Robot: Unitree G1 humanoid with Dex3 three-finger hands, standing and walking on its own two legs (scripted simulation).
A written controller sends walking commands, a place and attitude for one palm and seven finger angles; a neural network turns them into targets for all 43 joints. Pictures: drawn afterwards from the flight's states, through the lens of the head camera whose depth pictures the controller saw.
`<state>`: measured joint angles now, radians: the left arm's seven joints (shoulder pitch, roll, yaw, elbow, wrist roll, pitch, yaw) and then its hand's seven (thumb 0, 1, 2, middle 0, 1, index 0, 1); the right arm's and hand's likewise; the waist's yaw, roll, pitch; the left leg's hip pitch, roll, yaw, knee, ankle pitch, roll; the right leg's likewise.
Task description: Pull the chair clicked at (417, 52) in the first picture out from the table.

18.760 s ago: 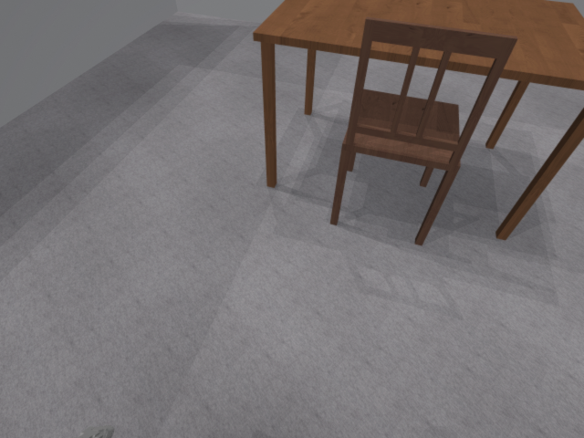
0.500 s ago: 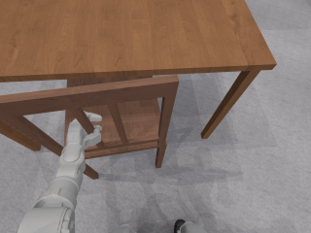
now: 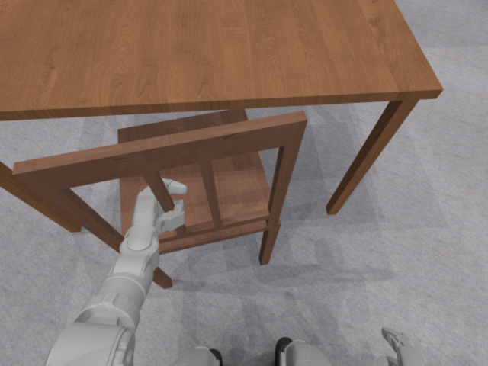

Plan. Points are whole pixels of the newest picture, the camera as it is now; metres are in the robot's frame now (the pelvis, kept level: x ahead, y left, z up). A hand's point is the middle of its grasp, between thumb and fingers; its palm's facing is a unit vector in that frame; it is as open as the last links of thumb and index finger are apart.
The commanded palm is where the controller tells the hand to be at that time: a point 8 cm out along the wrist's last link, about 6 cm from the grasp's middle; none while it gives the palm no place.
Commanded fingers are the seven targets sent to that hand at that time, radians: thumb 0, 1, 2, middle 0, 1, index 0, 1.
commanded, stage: step backward, pulling the chair out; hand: left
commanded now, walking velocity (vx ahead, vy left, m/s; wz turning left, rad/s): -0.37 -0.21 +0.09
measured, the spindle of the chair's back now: (168, 206) +0.39 +0.15 -0.08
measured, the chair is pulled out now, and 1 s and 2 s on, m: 0.08 0.24 0.44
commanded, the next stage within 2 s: none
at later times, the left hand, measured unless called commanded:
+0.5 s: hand (185, 247) +0.31 +0.11 -0.07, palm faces +0.07 -0.98 -0.16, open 5.2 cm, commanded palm +0.28 +0.16 -0.07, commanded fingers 0.00 0.90 0.90 -0.50 -1.45 -0.50 -1.45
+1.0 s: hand (183, 303) +0.21 +0.10 -0.06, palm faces +0.08 -0.98 -0.17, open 5.2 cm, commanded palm +0.19 +0.15 -0.06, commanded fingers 0.00 0.90 0.90 -0.50 -1.45 -0.50 -1.45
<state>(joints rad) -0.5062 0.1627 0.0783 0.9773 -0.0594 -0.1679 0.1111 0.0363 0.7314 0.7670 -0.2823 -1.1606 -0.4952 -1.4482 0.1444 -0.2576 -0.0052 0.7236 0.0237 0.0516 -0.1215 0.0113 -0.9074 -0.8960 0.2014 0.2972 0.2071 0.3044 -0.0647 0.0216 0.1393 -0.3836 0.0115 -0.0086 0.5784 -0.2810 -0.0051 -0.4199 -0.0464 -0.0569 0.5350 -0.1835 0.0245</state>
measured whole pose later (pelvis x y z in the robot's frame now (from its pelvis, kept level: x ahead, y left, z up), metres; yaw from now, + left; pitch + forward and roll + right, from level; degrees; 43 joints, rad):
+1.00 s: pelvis -0.15 -0.03 +0.01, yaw +4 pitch +5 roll +2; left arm -0.55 0.12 0.09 1.02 -0.05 -0.17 0.11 0.04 0.71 0.77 -0.25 -1.10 -0.49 -1.45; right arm 0.15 -0.24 0.01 0.76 0.02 -0.01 -0.11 0.01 -0.91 -0.90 0.20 0.30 0.21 0.30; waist -0.09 0.04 0.18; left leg -0.43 -0.01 -0.06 0.80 -0.47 -0.07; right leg -0.40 -0.03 -0.04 0.49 -0.17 -0.03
